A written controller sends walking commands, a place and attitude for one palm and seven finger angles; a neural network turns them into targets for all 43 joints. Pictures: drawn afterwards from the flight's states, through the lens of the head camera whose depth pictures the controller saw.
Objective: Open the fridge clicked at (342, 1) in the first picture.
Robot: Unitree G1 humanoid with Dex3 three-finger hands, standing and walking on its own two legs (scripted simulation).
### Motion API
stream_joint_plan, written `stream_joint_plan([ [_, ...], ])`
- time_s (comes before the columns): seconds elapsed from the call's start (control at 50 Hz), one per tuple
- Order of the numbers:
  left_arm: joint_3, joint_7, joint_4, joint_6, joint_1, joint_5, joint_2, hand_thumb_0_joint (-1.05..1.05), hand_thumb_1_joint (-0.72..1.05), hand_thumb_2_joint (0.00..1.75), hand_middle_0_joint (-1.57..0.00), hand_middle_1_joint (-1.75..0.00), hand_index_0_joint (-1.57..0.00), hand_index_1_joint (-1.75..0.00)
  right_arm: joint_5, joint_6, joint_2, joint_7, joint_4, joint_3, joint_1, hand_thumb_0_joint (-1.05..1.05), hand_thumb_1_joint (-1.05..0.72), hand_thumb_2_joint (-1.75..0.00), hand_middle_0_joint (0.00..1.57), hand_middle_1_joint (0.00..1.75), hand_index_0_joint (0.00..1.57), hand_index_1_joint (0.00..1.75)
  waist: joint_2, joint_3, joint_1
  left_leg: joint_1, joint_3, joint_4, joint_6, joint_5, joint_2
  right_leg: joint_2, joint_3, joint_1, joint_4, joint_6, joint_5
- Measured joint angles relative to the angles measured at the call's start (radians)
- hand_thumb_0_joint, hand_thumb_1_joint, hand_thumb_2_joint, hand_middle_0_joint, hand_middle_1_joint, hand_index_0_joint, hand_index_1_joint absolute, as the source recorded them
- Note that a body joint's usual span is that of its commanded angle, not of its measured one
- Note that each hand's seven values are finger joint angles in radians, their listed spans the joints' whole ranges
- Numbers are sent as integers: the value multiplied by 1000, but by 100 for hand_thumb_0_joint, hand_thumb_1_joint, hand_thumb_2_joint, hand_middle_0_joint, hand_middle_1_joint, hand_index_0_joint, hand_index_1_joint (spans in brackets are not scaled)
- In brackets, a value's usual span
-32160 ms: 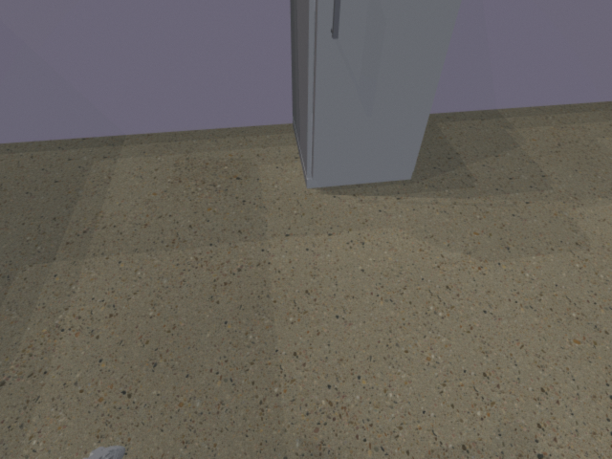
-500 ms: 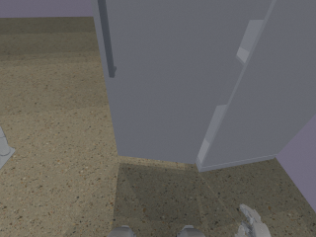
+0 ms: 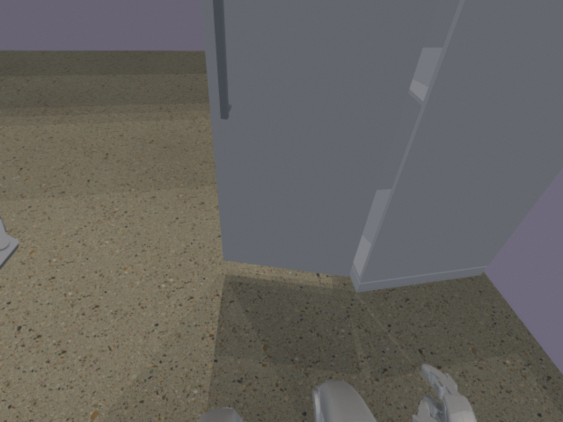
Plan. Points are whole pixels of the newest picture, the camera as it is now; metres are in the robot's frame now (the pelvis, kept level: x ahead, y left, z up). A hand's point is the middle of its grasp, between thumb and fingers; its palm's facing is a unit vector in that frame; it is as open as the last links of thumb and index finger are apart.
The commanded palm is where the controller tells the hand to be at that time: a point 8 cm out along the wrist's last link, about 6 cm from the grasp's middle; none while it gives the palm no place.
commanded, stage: stop stepping back and stand still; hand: left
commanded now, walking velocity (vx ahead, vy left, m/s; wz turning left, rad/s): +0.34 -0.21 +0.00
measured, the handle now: (222, 38) +0.84 +0.21 +0.23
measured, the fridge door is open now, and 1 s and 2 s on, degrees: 72 72 72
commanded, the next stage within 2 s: let the arm hang, fingers relaxed in 0.94 s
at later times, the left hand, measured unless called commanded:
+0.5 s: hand out of the picture +0.10 +0.24 +0.22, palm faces +0.37 -0.85 -0.37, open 7.5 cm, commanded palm +0.04 +0.29 +0.23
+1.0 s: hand out of the picture +0.07 +0.23 +0.22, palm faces +0.37 -0.84 -0.40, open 7.5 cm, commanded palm +0.01 +0.27 +0.23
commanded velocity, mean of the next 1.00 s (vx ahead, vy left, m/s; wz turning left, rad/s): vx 0.21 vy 0.02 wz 0.00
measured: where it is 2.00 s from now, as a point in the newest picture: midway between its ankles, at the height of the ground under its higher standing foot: outside the picture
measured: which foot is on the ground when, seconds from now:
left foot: down 0.00-0.14, up 0.16-0.42, down 0.44-0.66, up 0.68-0.94, down 0.96-1.00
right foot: up 0.00-0.14, down 0.16-0.42, up 0.44-0.64, down 0.66-1.00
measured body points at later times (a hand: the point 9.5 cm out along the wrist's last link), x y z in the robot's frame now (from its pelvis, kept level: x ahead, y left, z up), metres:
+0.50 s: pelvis -0.15 +0.01 +0.04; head -0.18 +0.03 +0.49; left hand +0.07 +0.29 +0.24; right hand -0.07 -0.28 -0.03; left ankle -0.07 +0.13 -0.69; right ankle -0.13 -0.10 -0.65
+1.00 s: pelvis -0.17 +0.00 +0.04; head -0.18 +0.00 +0.49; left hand +0.04 +0.27 +0.24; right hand -0.06 -0.29 -0.04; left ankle -0.11 +0.11 -0.69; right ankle -0.15 -0.10 -0.69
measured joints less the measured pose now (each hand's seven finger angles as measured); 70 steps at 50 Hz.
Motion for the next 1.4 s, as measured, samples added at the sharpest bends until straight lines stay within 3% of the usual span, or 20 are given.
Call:
stream_joint_plan([
  [0.06,-44,10,33,42,43,-18,-44,2,89,90,-21,-30,-21,-30,17,-1,19,23,22,16,34,1,-90,-90,20,30,21,30,4,-53,-7,26,24,-134,-19,69,38,-3,-80,159,-50,-19,-23],
  [0.14,-105,31,-31,85,155,-21,-52,2,89,90,-20,-30,-20,-30,-7,6,34,18,6,45,77,1,-90,-90,20,30,21,30,-21,-128,-20,20,56,-272,-54,42,52,-19,-169,500,-629,-105,-145],
  [0.18,-110,30,-73,78,161,-10,-23,2,89,90,-21,-30,-20,-30,-6,4,27,17,1,46,65,1,-90,-90,20,30,21,30,-60,-142,4,-88,33,-90,-69,-49,19,-40,-116,525,-808,-166,-74],
  [0.24,-130,23,-41,32,137,-6,-8,2,88,90,-21,-30,-21,-30,-1,12,-5,6,51,34,55,1,-90,-90,20,30,21,30,-40,-124,2,-144,-31,188,-79,9,-11,-26,-124,519,-845,-151,71],
  [0.3,-124,25,20,9,158,-11,-1,2,88,90,-21,-30,-21,-30,11,21,-36,-9,53,17,79,1,-90,-90,20,30,21,30,-35,-150,-9,-119,-5,201,-73,12,-22,-47,-123,514,-917,-141,112],
  [0.4,-111,46,68,19,169,-13,-3,2,88,90,-21,-30,-21,-30,9,-2,-76,-38,49,1,104,1,-90,-90,20,30,21,30,-42,-154,-13,92,60,-163,-32,-78,-12,-82,-133,455,-908,-133,92],
  [0.44,-106,55,41,19,159,-15,-12,2,88,90,-21,-30,-21,-30,2,-27,-100,-47,23,-5,103,1,-90,-90,20,30,21,30,-11,-135,-27,171,28,-338,-5,-84,1,-66,-144,384,-782,-120,-2],
  [0.48,-93,57,33,13,135,-8,-3,2,89,90,-21,-30,-21,-30,2,-36,-80,-50,25,-13,72,1,-90,-90,20,30,21,30,-25,-86,-42,153,33,-320,-13,91,1,-67,-125,305,-563,-99,-44],
  [0.54,-80,39,30,14,157,3,8,2,89,90,-21,-30,-21,-30,3,-32,-30,-29,40,-4,56,1,-90,-90,20,30,20,30,-43,-73,-58,160,46,-322,-30,108,8,-77,-137,246,-383,-84,1],
  [0.64,-95,34,-12,30,224,8,10,2,88,90,-21,-30,-21,-30,-3,-17,22,-15,25,27,87,1,-90,-90,20,30,21,30,2,-86,-59,135,33,-310,-49,49,53,-75,-229,403,-678,-98,-60],
  [0.68,-87,35,-36,29,216,11,31,2,88,90,-21,-30,-21,-30,-3,-10,28,-11,18,33,83,1,-90,-90,20,30,21,30,-9,-82,-37,37,18,-129,-41,-100,37,-83,-203,423,-789,-140,-14],
  [0.74,-94,23,-23,10,176,7,5,2,88,90,-21,-30,-21,-30,-8,5,6,1,73,32,47,1,-90,-90,20,30,21,30,15,-45,-12,-69,-27,170,-52,-62,14,-79,-217,416,-773,-150,118],
  [0.78,-98,17,-4,6,179,-1,-17,2,88,90,-21,-30,-21,-30,-2,19,-5,3,88,26,46,1,-90,-90,20,30,21,30,20,-54,-7,-91,-12,222,-56,-31,5,-82,-217,434,-811,-143,127],
  [0.96,-120,40,17,19,193,-7,-34,2,88,90,-21,-30,-21,-30,-1,-7,-59,-32,31,11,65,1,-90,-90,20,30,21,30,-8,-78,-4,176,61,-318,-7,-81,-13,-101,-212,440,-855,-118,138],
  [1.04,-102,46,1,18,159,0,-14,2,88,90,-21,-30,-21,-30,5,-20,-47,-33,13,1,22,1,-90,-90,20,30,21,30,-32,-39,-17,175,57,-310,-30,80,-17,-94,-178,411,-743,-89,28],
  [1.08,-156,0,143,25,100,29,0,1,89,90,-21,-30,-20,-30,-4,-35,-61,13,50,-7,7,1,-90,-90,20,30,20,30,-14,-64,-15,147,49,-285,-38,52,-24,-96,-171,393,-732,-77,25],
  [1.14,-303,-84,522,140,-25,42,-23,1,89,90,-20,-30,-20,-30,-8,38,-101,59,111,-3,-33,0,-90,-90,20,30,20,30,42,-94,-8,120,38,-250,-38,26,-29,-101,-179,384,-736,-94,80],
  [1.24,-497,-138,1059,246,-114,46,-120,1,90,90,-20,-30,-20,-30,-19,111,-113,80,170,10,-64,0,-90,-90,20,30,21,30,64,-51,-41,142,16,-253,-35,22,-38,-102,-190,421,-758,-94,58],
  [1.34,-563,-145,1349,264,-98,31,-209,2,91,90,-20,-30,-20,-30,-18,122,-92,76,281,30,-50,0,-90,-90,20,30,21,30,-2,13,-35,223,38,-378,-21,61,-45,-100,-170,491,-878,-75,112],
  [1.4,-534,-132,1434,247,-91,26,-193,0,96,90,-21,-30,-21,-30,-15,122,-79,68,355,36,-29,0,-90,-90,20,30,21,30,-21,30,-18,246,36,-443,-20,91,-42,-91,-174,527,-971,-73,155],
])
